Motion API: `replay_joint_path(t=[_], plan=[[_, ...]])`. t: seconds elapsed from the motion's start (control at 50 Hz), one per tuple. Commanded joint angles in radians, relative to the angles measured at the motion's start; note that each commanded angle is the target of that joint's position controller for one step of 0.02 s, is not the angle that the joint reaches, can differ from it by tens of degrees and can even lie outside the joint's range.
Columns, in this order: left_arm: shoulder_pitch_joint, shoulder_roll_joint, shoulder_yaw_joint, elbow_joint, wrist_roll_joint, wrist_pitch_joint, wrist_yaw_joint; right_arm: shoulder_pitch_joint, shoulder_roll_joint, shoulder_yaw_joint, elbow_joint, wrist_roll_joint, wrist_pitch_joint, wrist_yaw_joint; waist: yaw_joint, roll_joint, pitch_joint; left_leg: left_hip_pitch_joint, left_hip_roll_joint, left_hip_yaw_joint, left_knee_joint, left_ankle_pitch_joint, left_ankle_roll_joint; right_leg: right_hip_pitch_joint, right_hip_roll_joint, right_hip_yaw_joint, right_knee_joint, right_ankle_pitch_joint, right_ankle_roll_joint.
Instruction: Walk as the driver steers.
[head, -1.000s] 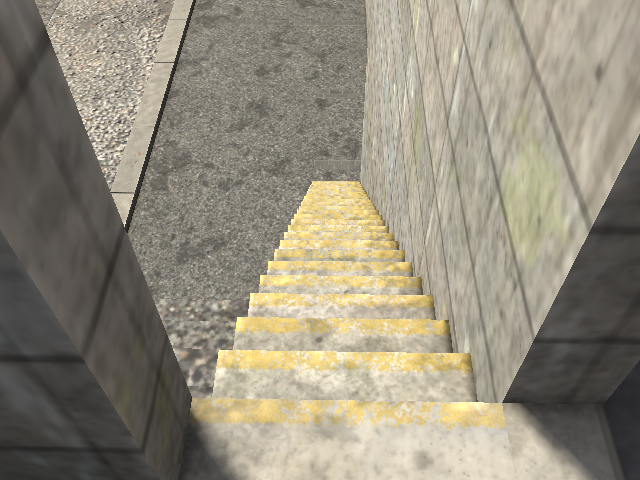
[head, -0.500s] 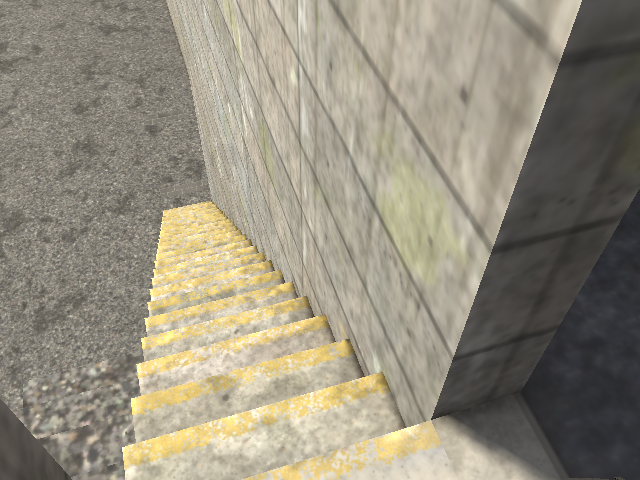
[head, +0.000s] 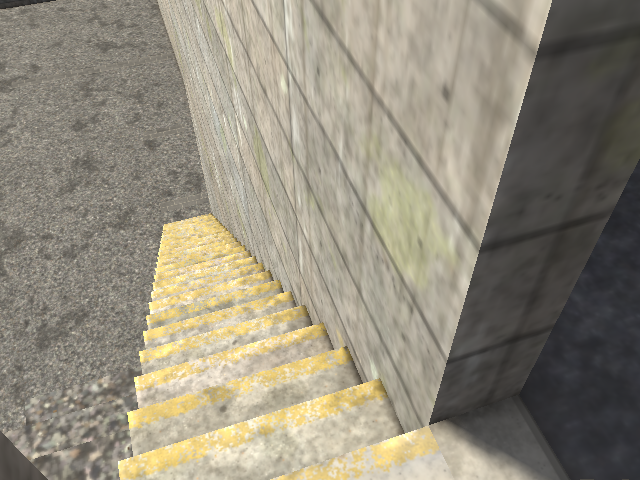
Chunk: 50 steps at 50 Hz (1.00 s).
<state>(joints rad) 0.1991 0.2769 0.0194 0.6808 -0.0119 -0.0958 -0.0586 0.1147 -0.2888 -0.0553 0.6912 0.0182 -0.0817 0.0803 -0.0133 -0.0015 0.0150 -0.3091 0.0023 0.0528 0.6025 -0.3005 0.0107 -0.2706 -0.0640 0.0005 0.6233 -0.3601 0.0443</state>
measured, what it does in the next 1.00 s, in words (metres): stands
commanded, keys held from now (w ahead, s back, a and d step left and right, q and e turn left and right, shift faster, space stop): no key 0.76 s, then w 0.18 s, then w+q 0.06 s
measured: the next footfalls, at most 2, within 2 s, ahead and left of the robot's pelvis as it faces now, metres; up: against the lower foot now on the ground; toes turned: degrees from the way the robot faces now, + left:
left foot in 1.54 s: +0.38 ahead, +0.14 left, +0.00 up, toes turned +17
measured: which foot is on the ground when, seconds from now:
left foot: down 0.00-1.00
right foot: down 0.00-1.00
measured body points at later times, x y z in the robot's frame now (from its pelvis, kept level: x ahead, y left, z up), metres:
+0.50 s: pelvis +0.00 +0.00 +0.00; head +0.02 -0.01 +0.45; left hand +0.17 +0.26 -0.08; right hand +0.17 -0.27 -0.08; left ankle +0.01 +0.11 -0.73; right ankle -0.02 -0.14 -0.73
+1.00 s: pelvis +0.04 -0.01 +0.00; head +0.04 -0.02 +0.45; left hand +0.18 +0.26 -0.09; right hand +0.14 -0.29 -0.10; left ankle +0.01 +0.11 -0.73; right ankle -0.01 -0.13 -0.71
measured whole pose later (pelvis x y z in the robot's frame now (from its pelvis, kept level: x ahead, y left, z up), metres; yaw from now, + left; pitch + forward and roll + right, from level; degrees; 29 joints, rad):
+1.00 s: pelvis +0.04 -0.01 +0.00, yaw +1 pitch +1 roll +1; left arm 0.26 0.32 0.04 0.70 0.04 -0.12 -0.01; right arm 0.32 -0.30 -0.02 0.69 -0.01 -0.10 0.01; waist -0.04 -0.01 -0.02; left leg -0.25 0.00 0.01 0.59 -0.36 0.05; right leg -0.30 -0.02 0.01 0.77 -0.49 -0.06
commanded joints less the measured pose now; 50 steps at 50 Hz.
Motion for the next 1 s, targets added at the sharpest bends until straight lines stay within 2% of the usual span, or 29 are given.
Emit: replay_joint_path(t=[0.02, 0.1, 0.12, 0.2, 0.38, 0.4, 0.48, 0.76, 0.78, 0.8, 0.82, 0.84, 0.88, 0.9, 0.92, 0.94, 0.96, 0.98, 1.0], plan=[[-0.017, 0.126, 0.034, -0.075, 0.0, -0.015, 0.0, -0.049, -0.118, -0.029, -0.083, 0.002, -0.016, -0.005, 0.006, -0.022, -0.079, 0.069, 0.04, -0.062, -0.072, 0.267, 0.012, -0.013, -0.019, 0.036, -0.105, 0.14, -0.032], [-0.042, 0.134, 0.036, -0.086, 0.001, -0.017, 0.0, -0.036, -0.13, -0.028, -0.084, 0.001, -0.015, -0.009, 0.002, -0.022, -0.079, 0.063, 0.038, -0.06, -0.072, 0.266, 0.006, -0.003, -0.019, 0.034, -0.102, 0.149, -0.035], [-0.042, 0.16, 0.045, -0.083, 0.0, -0.018, -0.002, -0.042, -0.14, -0.031, -0.089, -0.004, -0.015, -0.011, -0.003, -0.014, -0.069, 0.062, 0.037, -0.056, -0.064, 0.265, 0.007, -0.014, -0.019, 0.033, -0.1, 0.158, -0.04], [-0.061, 0.151, 0.044, -0.09, 0.002, -0.02, -0.002, -0.023, -0.143, -0.025, -0.088, -0.001, -0.014, -0.013, -0.005, -0.018, -0.081, 0.063, 0.039, -0.06, -0.066, 0.265, 0.005, -0.004, -0.018, 0.031, -0.1, 0.163, -0.042], [-0.065, 0.166, 0.047, -0.087, 0.003, -0.019, 0.004, -0.009, -0.156, -0.015, -0.097, -0.001, -0.012, -0.013, -0.009, -0.012, -0.084, 0.086, 0.042, -0.064, -0.064, 0.273, 0.004, -0.014, -0.014, 0.025, -0.104, 0.166, -0.044], [-0.069, 0.143, 0.039, -0.092, 0.006, -0.019, 0.008, 0.0, -0.148, -0.01, -0.093, 0.005, -0.011, -0.012, -0.005, -0.019, -0.094, 0.089, 0.042, -0.068, -0.072, 0.275, 0.001, -0.002, -0.014, 0.024, -0.106, 0.16, -0.039], [-0.056, 0.161, 0.04, -0.085, 0.006, -0.017, 0.011, -0.005, -0.158, -0.009, -0.098, 0.0, -0.01, -0.012, -0.007, -0.01, -0.081, 0.1, 0.041, -0.067, -0.07, 0.277, 0.0, -0.018, -0.012, 0.02, -0.108, 0.156, -0.039], [-0.033, 0.158, 0.032, -0.072, 0.005, -0.014, 0.015, -0.002, -0.161, 0.0, -0.106, -0.003, -0.009, -0.013, -0.007, -0.006, -0.071, 0.102, 0.039, -0.072, -0.076, 0.26, 0.0, -0.032, -0.011, 0.013, -0.119, 0.135, -0.039], [-0.011, 0.165, 0.035, -0.066, 0.008, -0.011, 0.02, 0.02, -0.17, -0.004, -0.101, -0.005, -0.005, -0.018, -0.007, -0.007, -0.064, 0.1, 0.034, -0.069, -0.087, 0.159, 0.009, -0.042, -0.009, 0.013, -0.134, 0.038, -0.052], [0.01, 0.199, 0.049, -0.063, 0.021, -0.007, 0.03, 0.048, -0.205, -0.021, -0.098, -0.016, -0.001, -0.03, -0.01, -0.014, -0.036, 0.088, 0.021, -0.064, -0.091, -0.042, 0.036, -0.074, -0.002, 0.014, -0.146, -0.13, -0.087], [0.018, 0.213, 0.058, -0.062, 0.035, -0.006, 0.04, 0.069, -0.21, -0.027, -0.094, -0.027, 0.0, -0.043, -0.014, -0.023, 0.004, 0.059, 0.016, -0.076, -0.106, -0.239, 0.068, -0.109, -0.012, 0.037, -0.164, -0.262, -0.128], [0.017, 0.2, 0.056, -0.064, 0.042, -0.009, 0.047, 0.082, -0.186, -0.019, -0.094, -0.031, -0.004, -0.053, -0.014, -0.028, 0.042, 0.033, 0.025, -0.099, -0.122, -0.337, 0.098, -0.135, -0.026, 0.064, -0.18, -0.322, -0.161], [-0.008, 0.158, 0.045, -0.078, 0.039, -0.018, 0.058, 0.099, -0.141, -0.001, -0.097, -0.022, -0.019, -0.066, -0.018, -0.016, 0.05, 0.059, 0.051, -0.147, -0.146, -0.339, 0.149, -0.15, -0.03, 0.072, -0.176, -0.285, -0.188], [-0.041, 0.157, 0.043, -0.087, 0.026, -0.029, 0.056, 0.129, -0.154, -0.003, -0.089, -0.019, -0.026, -0.069, -0.044, 0.015, 0.033, 0.118, 0.099, -0.215, -0.181, -0.291, 0.184, -0.186, -0.02, 0.055, -0.121, -0.211, -0.174], [-0.085, 0.14, 0.039, -0.103, 0.027, -0.034, 0.055, 0.187, -0.168, -0.006, -0.073, -0.018, -0.03, -0.072, -0.07, 0.071, 0.014, 0.198, 0.17, -0.333, -0.242, -0.258, 0.24, -0.245, 0.007, 0.023, -0.014, -0.15, -0.148], [-0.088, 0.116, 0.031, -0.106, 0.037, -0.042, 0.049, 0.222, -0.177, -0.005, -0.061, -0.014, -0.031, -0.072, -0.079, 0.145, -0.001, 0.253, 0.28, -0.512, -0.314, -0.228, 0.313, -0.295, 0.05, -0.007, 0.108, -0.088, -0.115], [-0.087, 0.112, 0.03, -0.101, 0.046, -0.053, 0.05, 0.262, -0.157, 0.004, -0.053, -0.014, -0.026, -0.072, -0.087, 0.164, 0.008, 0.261, 0.332, -0.6, -0.339, -0.202, 0.342, -0.324, 0.054, 0.014, 0.196, -0.136, -0.105], [-0.093, 0.1, 0.026, -0.101, 0.054, -0.061, 0.055, 0.281, -0.138, 0.01, -0.037, -0.026, -0.025, -0.073, -0.085, 0.159, 0.009, 0.256, 0.338, -0.592, -0.346, -0.186, 0.327, -0.333, 0.041, 0.036, 0.25, -0.191, -0.106], [-0.09, 0.093, 0.023, -0.109, 0.066, -0.065, 0.058, 0.247, -0.126, 0.012, -0.031, -0.035, -0.025, -0.079, -0.054, 0.123, 0.015, 0.226, 0.308, -0.531, -0.34, -0.167, 0.293, -0.298, 0.034, 0.019, 0.192, -0.205, -0.113]])
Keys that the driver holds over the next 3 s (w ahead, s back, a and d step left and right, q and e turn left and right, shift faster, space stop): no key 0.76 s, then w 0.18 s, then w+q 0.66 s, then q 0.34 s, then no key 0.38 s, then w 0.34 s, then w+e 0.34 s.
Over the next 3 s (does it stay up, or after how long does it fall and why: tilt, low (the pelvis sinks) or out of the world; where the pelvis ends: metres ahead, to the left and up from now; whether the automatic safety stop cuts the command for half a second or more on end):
stays up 0.55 0.24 -0.22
